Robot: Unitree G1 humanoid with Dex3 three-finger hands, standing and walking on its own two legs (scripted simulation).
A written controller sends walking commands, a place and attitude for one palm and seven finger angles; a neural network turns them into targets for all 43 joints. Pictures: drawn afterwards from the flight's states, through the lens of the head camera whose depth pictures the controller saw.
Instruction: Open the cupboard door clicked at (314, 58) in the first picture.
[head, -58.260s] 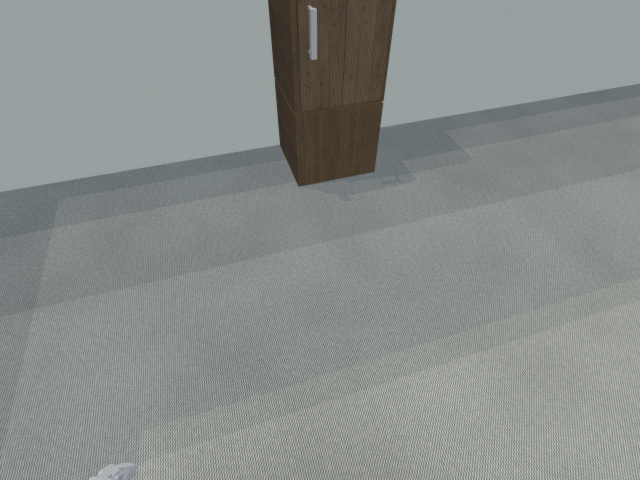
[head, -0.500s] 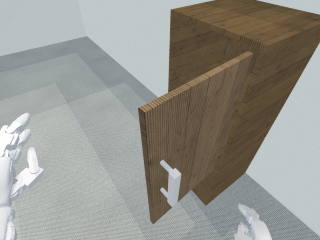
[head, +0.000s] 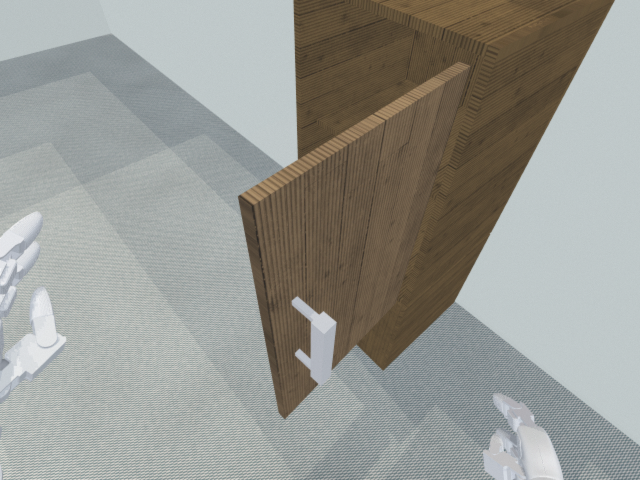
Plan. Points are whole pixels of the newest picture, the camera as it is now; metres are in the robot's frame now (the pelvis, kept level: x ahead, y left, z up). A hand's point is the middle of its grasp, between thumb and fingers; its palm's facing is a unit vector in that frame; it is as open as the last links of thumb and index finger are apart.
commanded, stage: step back with the hand held close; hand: left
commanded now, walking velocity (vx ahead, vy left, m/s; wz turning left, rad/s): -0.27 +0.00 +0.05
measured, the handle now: (311, 342) +0.31 +0.03 -0.03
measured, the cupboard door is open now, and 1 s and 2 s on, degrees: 95 95 95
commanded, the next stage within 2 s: stop stepping back and stand still in 0.80 s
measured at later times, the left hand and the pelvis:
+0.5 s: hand out of the picture +0.13 +0.28 +0.17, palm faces +0.48 -0.73 -0.49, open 7.4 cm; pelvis -0.06 +0.01 -0.02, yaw +3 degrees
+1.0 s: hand out of the picture -0.01 +0.20 +0.18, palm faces +0.35 -0.73 -0.59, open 7.4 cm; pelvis -0.20 -0.06 +0.00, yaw -3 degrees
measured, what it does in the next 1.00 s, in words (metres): walks backwards: right foot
